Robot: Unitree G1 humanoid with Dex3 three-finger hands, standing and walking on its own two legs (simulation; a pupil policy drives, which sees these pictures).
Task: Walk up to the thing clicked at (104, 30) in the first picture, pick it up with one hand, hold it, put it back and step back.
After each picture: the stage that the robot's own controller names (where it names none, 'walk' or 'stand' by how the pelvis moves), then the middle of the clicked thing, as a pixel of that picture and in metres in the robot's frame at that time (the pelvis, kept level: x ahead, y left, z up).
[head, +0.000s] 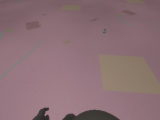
stand; (104, 31) +2.36 -0.39 -0.72
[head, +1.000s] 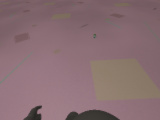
walk; (94, 36) +2.23 +0.03 -0.70
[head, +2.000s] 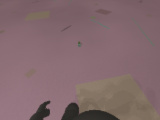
walk; (79, 44) +1.55 +0.31 -0.72
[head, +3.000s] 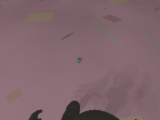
walk; (79, 60) +1.03 +0.25 -0.72
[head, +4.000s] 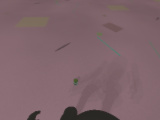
walk; (75, 82) +0.61 +0.18 -0.70
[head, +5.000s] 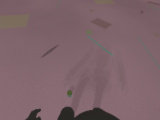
stand; (69, 93) +0.38 +0.18 -0.70
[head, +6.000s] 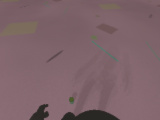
stand; (71, 100) +0.33 +0.19 -0.71
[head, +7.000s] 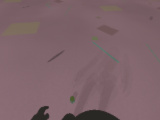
stand; (72, 99) +0.35 +0.18 -0.72
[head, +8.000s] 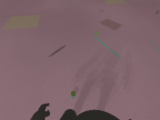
stand; (73, 94) +0.37 +0.17 -0.72
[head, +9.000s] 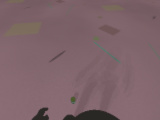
stand; (73, 100) +0.35 +0.17 -0.72
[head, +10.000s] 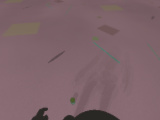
stand; (72, 101) +0.34 +0.17 -0.73
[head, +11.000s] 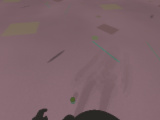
go down; (72, 100) +0.34 +0.17 -0.73
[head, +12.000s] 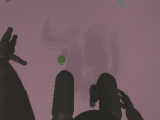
go down; (61, 60) +0.44 +0.19 -0.33
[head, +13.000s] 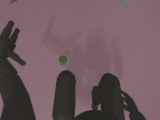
approach; (63, 60) +0.44 +0.19 -0.30
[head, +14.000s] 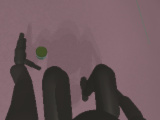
close in; (41, 53) +0.43 +0.22 -0.23
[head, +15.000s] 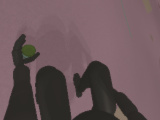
close; (28, 52) +0.42 +0.24 -0.23
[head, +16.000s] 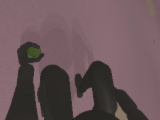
lift; (33, 52) +0.41 +0.22 -0.23
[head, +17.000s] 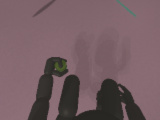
lift; (61, 68) +0.33 +0.20 -0.05
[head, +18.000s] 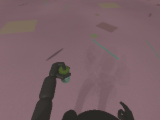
hold; (64, 74) +0.32 +0.17 +0.02
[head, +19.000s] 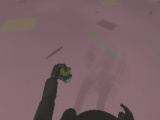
hold; (66, 75) +0.32 +0.17 +0.00
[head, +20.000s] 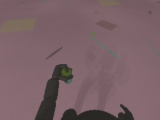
crouch; (67, 75) +0.32 +0.16 +0.00
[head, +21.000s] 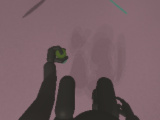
crouch; (61, 56) +0.43 +0.18 -0.09
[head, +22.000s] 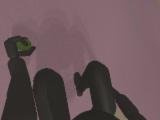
lower; (25, 48) +0.45 +0.24 -0.23
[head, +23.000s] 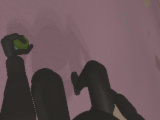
lower; (21, 46) +0.45 +0.25 -0.24
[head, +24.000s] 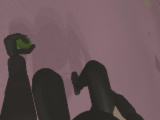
lower; (23, 45) +0.45 +0.24 -0.24
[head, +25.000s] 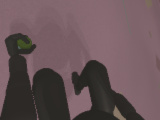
lower; (24, 45) +0.45 +0.23 -0.24
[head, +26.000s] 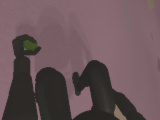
loosen; (30, 47) +0.45 +0.22 -0.24
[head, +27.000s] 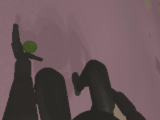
withdraw; (29, 48) +0.44 +0.21 -0.24
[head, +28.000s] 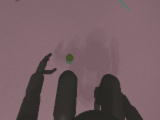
walk; (69, 59) +0.46 +0.16 -0.31
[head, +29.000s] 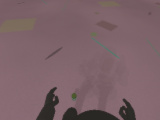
stand; (74, 97) +0.37 +0.14 -0.65
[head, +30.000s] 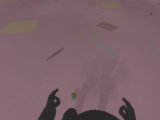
stand; (74, 96) +0.39 +0.15 -0.67
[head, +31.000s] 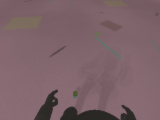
stand; (75, 94) +0.39 +0.14 -0.68
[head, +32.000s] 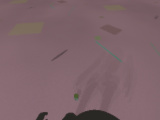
walk; (76, 97) +0.40 +0.15 -0.72
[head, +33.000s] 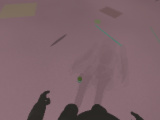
walk; (79, 79) +0.51 +0.09 -0.69
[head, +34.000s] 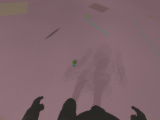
walk; (74, 63) +0.79 +0.20 -0.70
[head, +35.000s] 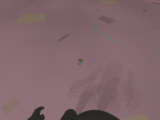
stand; (80, 62) +1.01 +0.17 -0.70
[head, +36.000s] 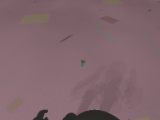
stand; (82, 63) +1.00 +0.13 -0.72
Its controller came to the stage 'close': yes
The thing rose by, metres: 0.72
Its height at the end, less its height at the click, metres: +0.00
